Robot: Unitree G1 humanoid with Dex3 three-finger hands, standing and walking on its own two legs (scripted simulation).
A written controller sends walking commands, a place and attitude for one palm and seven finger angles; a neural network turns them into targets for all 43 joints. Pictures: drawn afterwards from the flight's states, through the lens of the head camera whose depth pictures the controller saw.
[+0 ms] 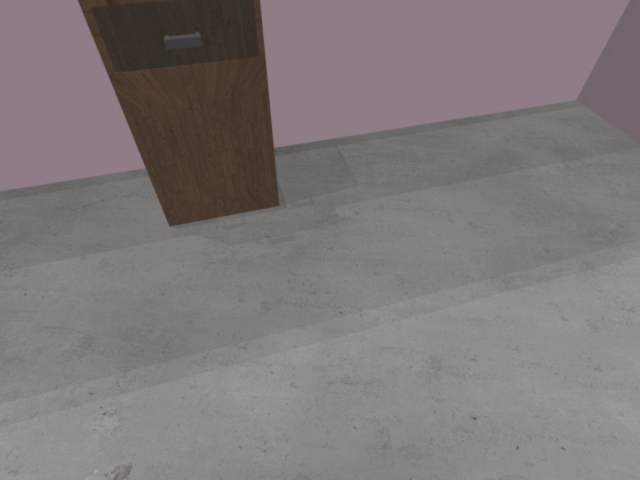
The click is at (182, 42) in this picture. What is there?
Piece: drawer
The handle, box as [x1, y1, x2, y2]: [164, 32, 202, 49]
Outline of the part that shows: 199,33 195,32 195,34 175,36 165,35 164,42 166,49 202,45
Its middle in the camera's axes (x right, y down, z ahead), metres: -0.42 -0.60 +1.16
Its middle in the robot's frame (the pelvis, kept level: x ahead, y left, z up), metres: +1.26 +0.49 +0.01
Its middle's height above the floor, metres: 0.78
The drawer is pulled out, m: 0.00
